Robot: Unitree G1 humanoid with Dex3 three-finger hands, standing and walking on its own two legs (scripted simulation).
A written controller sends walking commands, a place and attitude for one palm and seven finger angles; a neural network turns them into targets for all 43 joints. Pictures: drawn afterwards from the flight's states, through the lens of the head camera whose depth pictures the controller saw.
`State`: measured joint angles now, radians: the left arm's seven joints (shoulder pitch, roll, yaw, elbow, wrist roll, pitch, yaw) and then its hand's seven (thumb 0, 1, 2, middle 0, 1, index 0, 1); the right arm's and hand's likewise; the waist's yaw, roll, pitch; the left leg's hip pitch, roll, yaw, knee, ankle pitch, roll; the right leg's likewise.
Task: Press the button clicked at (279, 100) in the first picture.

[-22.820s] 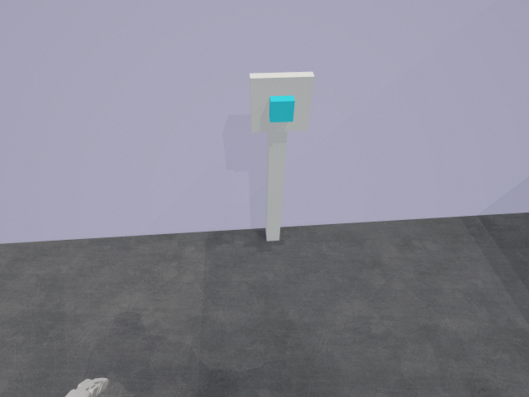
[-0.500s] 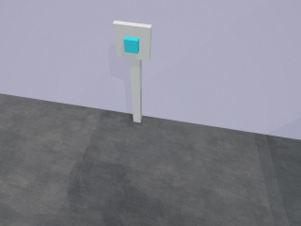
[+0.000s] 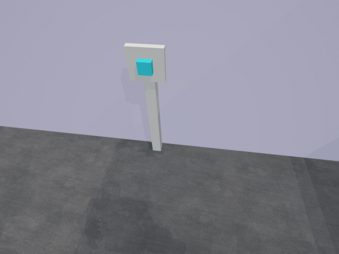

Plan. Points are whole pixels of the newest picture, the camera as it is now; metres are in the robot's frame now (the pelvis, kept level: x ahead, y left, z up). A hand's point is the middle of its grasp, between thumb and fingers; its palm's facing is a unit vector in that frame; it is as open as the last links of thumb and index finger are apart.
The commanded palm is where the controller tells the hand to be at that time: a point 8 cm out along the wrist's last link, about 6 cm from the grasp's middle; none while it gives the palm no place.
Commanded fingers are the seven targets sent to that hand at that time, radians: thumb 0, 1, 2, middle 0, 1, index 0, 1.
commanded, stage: let the arm hang, fingers relaxed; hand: left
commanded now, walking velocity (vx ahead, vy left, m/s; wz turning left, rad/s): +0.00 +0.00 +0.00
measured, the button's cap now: (145, 67) +0.89 +0.15 -0.04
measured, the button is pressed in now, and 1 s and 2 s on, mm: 0 0 0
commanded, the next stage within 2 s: stand and wait in 0.22 s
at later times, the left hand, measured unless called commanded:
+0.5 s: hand out of the picture +0.03 +0.19 -0.17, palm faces +0.00 -0.96 -0.27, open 7.4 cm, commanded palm none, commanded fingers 0.00 0.90 0.90 -0.20 -0.30 -0.20 -0.30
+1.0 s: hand out of the picture +0.10 +0.20 -0.16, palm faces -0.01 -0.95 -0.31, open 7.4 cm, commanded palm none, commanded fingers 0.00 0.90 0.90 -0.20 -0.30 -0.20 -0.30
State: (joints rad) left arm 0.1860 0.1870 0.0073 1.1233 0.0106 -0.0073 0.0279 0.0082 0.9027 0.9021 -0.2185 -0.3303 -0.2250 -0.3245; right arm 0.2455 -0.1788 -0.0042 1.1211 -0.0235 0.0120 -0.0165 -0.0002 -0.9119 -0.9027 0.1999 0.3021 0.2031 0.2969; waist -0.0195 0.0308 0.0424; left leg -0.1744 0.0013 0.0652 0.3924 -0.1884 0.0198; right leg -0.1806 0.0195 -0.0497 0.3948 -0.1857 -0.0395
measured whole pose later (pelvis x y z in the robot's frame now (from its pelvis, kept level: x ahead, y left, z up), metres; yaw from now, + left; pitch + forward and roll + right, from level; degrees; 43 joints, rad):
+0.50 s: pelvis +0.02 -0.01 +0.00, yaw +0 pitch -2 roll +0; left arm 0.21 0.20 0.02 1.16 0.01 -0.01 0.03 0.01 0.90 0.90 -0.20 -0.30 -0.20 -0.30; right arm 0.21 -0.21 -0.01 1.14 -0.02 0.01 -0.02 0.00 -0.91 -0.90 0.20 0.30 0.20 0.30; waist -0.01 0.03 0.07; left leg -0.14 0.01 0.06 0.35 -0.19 0.00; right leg -0.14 0.03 -0.05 0.36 -0.19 -0.05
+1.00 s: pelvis +0.03 -0.02 +0.00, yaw +0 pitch -1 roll +0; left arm 0.12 0.26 0.02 1.14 0.01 -0.02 0.02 0.01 0.90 0.90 -0.20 -0.30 -0.21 -0.30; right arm 0.16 -0.28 -0.01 1.13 -0.02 0.01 -0.02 0.00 -0.91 -0.90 0.20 0.30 0.20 0.30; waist -0.02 0.03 0.06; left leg -0.11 0.03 0.06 0.32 -0.19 -0.01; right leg -0.11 0.05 -0.05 0.31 -0.18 -0.07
